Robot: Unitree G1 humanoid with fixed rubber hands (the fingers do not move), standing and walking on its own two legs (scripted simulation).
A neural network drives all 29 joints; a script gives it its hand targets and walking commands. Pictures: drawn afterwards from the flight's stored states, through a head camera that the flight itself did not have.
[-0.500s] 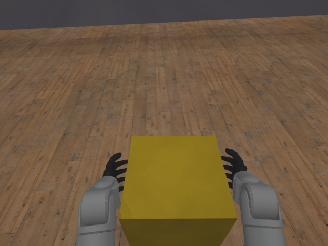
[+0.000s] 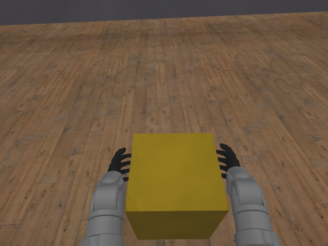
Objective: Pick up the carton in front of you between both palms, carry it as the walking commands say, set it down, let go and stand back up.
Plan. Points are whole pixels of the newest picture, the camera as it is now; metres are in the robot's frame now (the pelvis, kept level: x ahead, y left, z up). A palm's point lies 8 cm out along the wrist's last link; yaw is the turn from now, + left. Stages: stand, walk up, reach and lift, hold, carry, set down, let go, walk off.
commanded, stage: carry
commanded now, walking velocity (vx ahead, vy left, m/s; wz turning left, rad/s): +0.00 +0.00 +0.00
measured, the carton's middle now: (173, 188) +0.29 +0.00 -0.04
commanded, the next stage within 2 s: hold in 0.56 s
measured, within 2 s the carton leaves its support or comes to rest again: neither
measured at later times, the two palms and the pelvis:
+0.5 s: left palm (113, 181) +0.27 +0.15 +0.04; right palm (234, 176) +0.28 -0.15 +0.05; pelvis -0.01 +0.00 +0.00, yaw +0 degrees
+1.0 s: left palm (117, 179) +0.29 +0.15 +0.02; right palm (232, 176) +0.29 -0.15 +0.03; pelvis -0.05 +0.00 -0.01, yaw +1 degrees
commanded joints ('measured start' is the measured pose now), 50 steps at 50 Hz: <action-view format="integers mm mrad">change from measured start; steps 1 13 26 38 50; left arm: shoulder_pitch -434 -392 -387 -455 -810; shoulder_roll -867 -848 -845 -839 -671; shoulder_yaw -509 -559 -557 -475 28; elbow -63 -147 -141 -96 394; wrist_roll -219 -253 -252 -206 90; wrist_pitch -47 16 19 5 -178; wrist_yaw -194 -188 -188 -198 -194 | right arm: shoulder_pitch -390 -353 -345 -406 -778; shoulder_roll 878 862 857 855 690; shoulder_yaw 507 564 559 455 -37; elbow -33 -122 -117 -57 379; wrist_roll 216 258 255 202 -91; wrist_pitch -33 28 30 6 -168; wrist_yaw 200 195 195 202 177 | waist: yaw -1 -2 -2 -1 -11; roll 4 3 4 6 5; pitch -185 -170 -171 -7 123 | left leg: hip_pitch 81 62 60 295 46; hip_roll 107 108 107 -118 -125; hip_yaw -119 -119 -119 -251 -242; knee -79 -83 -86 -155 -13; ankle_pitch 161 156 146 178 -147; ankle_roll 5 5 5 7 21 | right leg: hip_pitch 48 40 35 175 -55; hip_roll -103 -104 -103 124 130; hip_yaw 107 106 106 251 232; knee -79 -81 -84 -165 -28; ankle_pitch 151 143 137 145 -154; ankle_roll -12 -9 -10 -27 -33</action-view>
